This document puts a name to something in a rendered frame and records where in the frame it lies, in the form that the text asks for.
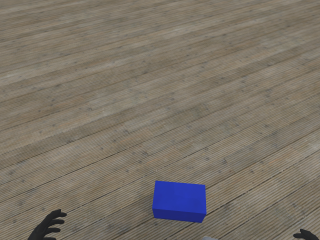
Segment right robot hand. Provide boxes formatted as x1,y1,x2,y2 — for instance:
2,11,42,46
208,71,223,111
293,229,319,240

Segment carton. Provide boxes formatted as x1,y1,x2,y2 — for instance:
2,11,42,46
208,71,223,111
152,180,207,223

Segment left robot hand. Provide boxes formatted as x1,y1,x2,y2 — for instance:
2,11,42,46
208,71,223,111
27,209,67,240

